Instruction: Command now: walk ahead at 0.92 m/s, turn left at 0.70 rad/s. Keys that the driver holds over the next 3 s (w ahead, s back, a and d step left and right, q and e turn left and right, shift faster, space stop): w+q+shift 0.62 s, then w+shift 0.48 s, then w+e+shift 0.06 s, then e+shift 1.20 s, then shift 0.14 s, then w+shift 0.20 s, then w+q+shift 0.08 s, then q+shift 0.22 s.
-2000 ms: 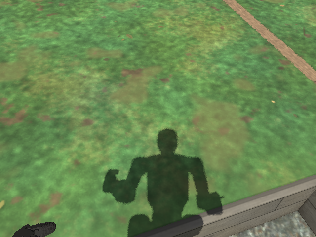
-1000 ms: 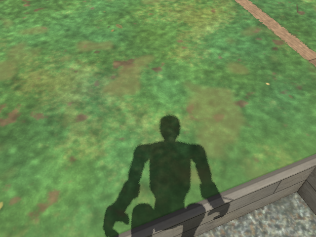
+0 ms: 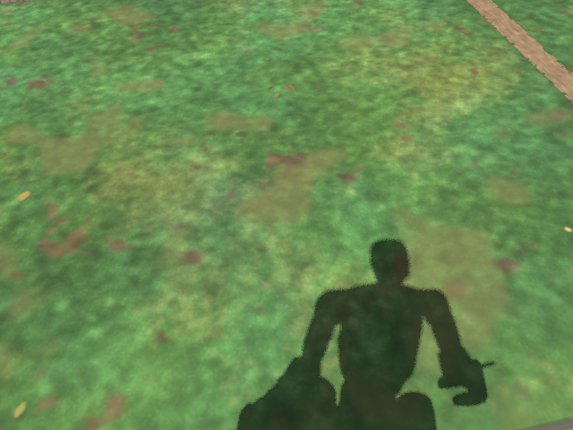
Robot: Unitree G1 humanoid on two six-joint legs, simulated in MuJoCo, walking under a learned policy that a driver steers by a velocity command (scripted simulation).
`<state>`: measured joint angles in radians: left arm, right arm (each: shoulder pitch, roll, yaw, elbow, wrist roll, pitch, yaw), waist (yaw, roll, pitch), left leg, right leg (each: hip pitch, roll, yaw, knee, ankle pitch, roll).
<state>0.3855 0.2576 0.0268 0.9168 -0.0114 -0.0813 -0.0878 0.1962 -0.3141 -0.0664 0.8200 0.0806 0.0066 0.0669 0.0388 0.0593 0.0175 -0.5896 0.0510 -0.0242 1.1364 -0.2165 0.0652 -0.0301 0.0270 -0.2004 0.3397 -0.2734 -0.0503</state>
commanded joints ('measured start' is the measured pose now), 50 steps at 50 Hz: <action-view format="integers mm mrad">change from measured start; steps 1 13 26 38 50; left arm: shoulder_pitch -12 61 -278 -209 34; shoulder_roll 65 143 127 153 129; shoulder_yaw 11 27 -7 -3 26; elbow -9 48 -271 -351 -67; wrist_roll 20 72 63 42 38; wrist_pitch -13 9 -62 -8 -69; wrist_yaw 14 98 50 50 80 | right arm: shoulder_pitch -12 -173 232 198 -168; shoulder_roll -77 -83 -152 -214 -35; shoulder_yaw -38 -20 -46 -59 61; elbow -22 -64 89 56 -224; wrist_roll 27 -126 -130 -84 -138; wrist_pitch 11 20 -78 -151 -65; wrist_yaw -18 -5 -68 -55 -11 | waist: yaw -16 -75 -109 -3 -72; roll -110 -68 -254 45 -63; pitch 147 190 16 -122 107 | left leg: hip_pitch -252 -451 490 518 -174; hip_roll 35 -4 62 -76 -12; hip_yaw -33 184 -674 -221 -139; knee -72 -12 -777 -781 81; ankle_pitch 141 236 131 995 -41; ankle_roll -46 119 375 117 18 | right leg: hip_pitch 111 400 -739 -91 -226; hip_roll -233 -244 -27 10 -245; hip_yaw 156 -150 299 120 452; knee -334 -259 1390 253 -243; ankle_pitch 30 575 -75 392 -10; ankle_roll -48 17 35 16 -119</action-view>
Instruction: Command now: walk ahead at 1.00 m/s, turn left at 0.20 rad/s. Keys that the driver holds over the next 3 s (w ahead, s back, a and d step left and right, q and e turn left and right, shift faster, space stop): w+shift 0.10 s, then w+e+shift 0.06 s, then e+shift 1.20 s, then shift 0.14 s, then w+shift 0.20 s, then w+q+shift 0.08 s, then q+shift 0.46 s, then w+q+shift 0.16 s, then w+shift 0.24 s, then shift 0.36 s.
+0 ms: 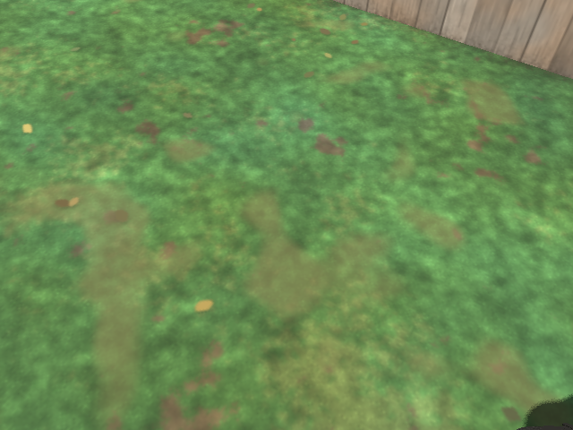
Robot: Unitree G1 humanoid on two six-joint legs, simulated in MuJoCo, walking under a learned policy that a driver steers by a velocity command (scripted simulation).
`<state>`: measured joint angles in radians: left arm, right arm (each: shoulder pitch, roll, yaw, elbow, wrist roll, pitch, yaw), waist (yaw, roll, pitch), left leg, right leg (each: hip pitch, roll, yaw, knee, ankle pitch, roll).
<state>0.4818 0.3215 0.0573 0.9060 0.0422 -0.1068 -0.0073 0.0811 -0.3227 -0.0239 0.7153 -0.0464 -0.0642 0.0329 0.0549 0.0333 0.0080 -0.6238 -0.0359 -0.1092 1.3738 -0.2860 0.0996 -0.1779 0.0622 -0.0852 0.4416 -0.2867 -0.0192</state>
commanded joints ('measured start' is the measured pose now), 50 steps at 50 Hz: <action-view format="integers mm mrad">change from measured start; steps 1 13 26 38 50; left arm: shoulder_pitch -67 108 -146 -312 -329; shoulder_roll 84 80 12 146 149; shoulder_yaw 1 -4 25 67 86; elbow -56 -49 -201 -411 -457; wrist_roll -11 -80 -52 -55 -57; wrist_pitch -47 18 71 95 165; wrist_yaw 0 35 -49 8 43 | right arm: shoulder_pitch -79 345 -45 -18 -56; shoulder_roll -30 -200 -115 -99 -73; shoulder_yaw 24 -53 -56 -48 -68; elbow -136 -13 15 -53 -39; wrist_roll -13 -14 81 34 57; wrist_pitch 2 -31 -27 36 25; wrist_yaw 33 -27 -89 -45 -42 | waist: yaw -88 -187 11 -88 -35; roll -58 2 60 -13 -224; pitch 125 -532 -87 -131 -124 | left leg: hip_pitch -110 1081 469 55 269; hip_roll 75 551 230 10 -47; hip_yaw -28 -470 328 -50 -60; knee -269 -807 -966 -234 -819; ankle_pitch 96 974 860 -165 31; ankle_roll -24 209 22 -143 -151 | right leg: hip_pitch -97 -421 -174 -32 -80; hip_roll -268 -41 -61 -185 -87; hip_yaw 268 161 -31 561 673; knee -373 1080 213 -106 -36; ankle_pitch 119 -201 396 450 127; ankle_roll -150 -37 5 -264 -130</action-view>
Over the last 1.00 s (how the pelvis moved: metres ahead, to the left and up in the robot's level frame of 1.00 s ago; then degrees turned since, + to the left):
0.92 0.27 -0.01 43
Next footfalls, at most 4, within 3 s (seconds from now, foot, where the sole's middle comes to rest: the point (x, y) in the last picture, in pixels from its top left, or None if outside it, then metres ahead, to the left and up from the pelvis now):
0.22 left None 0.42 0.10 -0.77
0.60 right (350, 355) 0.68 -0.11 -0.77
1.04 left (290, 303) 0.82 0.04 -0.77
1.50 right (327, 408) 0.55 -0.06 -0.77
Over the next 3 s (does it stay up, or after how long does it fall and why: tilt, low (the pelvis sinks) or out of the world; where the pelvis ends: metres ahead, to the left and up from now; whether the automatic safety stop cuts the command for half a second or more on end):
stays up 1.04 -0.45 -0.01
